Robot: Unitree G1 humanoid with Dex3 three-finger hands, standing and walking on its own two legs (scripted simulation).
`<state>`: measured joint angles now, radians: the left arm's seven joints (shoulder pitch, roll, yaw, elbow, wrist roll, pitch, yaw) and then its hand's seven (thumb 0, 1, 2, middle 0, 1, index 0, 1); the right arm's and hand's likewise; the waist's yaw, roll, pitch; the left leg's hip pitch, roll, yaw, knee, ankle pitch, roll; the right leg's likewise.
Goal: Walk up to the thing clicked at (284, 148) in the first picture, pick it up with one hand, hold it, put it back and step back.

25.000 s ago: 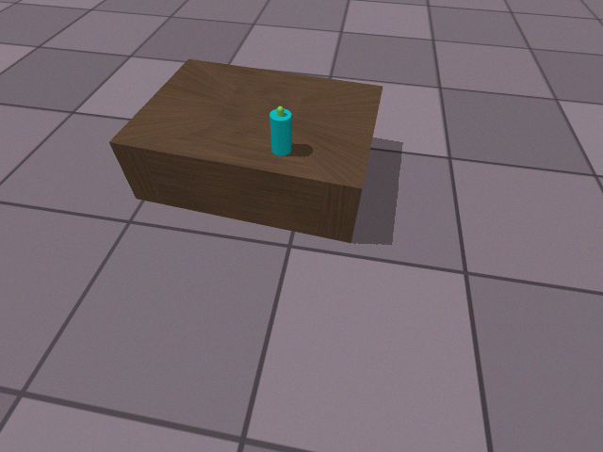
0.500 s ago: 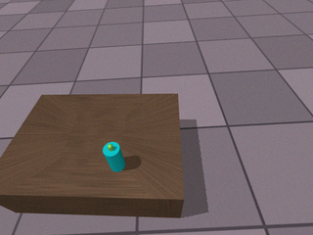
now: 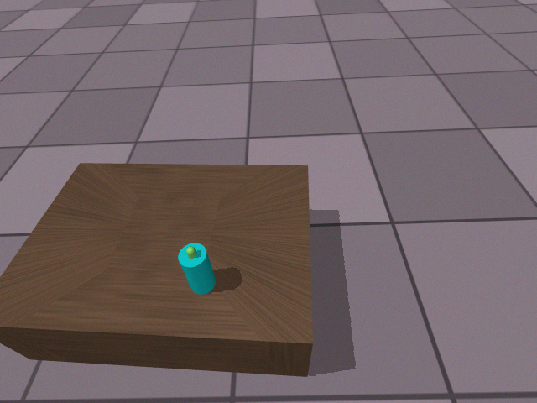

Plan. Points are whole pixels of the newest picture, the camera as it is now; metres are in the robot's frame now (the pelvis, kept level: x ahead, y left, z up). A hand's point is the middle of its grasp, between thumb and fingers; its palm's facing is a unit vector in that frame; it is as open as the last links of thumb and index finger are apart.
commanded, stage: home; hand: left
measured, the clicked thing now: (197, 266) +0.54 +0.24 -0.35
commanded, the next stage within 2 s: stand in 0.46 s
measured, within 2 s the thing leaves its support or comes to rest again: neither
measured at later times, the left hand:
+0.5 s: hand out of the picture +0.07 +0.25 -0.15, palm faces +0.01 -0.93 -0.38, open 17.6 cm
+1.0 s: hand out of the picture +0.09 +0.25 -0.15, palm faces +0.00 -0.93 -0.37, open 9.7 cm
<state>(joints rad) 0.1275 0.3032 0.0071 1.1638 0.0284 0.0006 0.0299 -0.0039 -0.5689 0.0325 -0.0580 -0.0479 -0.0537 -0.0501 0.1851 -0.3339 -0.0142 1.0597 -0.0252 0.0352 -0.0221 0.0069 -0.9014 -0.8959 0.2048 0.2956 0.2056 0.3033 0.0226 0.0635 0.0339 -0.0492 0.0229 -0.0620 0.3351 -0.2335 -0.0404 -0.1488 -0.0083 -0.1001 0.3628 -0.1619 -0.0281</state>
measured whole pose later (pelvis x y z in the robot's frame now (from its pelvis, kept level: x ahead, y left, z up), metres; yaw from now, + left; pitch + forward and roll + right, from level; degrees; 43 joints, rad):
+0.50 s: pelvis +0.00 +0.00 +0.00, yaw -1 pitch -3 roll +0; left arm 0.09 0.31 0.01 1.18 0.02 0.00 0.02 0.00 -0.57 0.03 -0.06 -0.05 -0.05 -0.05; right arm 0.19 -0.34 0.00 1.09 -0.02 0.02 -0.02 0.01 -0.90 -0.90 0.20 0.30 0.21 0.30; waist 0.02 0.05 0.04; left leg -0.05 0.03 -0.05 0.32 -0.23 -0.04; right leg -0.15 0.00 -0.09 0.36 -0.16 -0.03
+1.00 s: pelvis +0.01 +0.00 +0.00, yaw -1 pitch -2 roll +0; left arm 0.09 0.32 0.02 1.18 0.01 -0.01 0.01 0.00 0.48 0.80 -0.20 -0.29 -0.20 -0.29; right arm 0.16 -0.35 0.00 1.10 -0.02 0.01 -0.01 0.01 -0.90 -0.89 0.20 0.29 0.21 0.30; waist 0.01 0.05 0.04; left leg -0.04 0.03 -0.04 0.30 -0.23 -0.04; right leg -0.16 0.00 -0.08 0.35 -0.17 -0.03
